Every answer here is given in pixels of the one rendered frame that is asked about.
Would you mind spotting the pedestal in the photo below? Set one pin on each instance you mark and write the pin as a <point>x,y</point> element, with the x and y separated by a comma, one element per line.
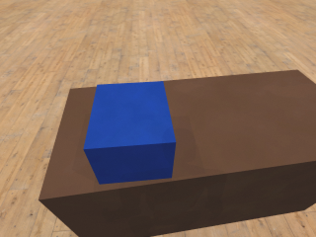
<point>245,149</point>

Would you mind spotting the carton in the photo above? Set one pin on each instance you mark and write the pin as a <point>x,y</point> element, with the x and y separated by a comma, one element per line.
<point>130,135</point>

